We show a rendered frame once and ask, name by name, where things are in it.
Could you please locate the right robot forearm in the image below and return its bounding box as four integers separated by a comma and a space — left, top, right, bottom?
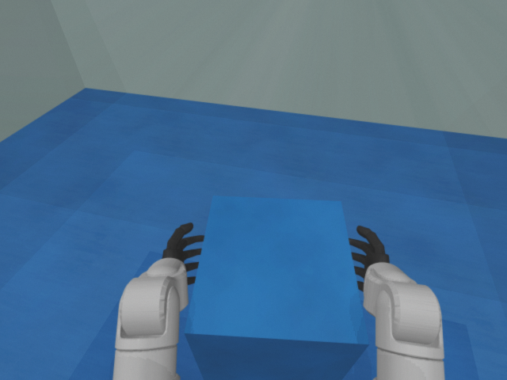
363, 262, 445, 380

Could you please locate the robot left hand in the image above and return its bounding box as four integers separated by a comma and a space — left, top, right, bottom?
162, 222, 204, 285

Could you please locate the robot right hand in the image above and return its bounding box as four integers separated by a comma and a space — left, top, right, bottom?
349, 226, 390, 292

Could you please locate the left robot forearm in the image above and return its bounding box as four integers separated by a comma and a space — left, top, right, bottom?
112, 258, 189, 380

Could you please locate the carton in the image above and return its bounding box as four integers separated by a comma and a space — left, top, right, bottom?
184, 196, 369, 380

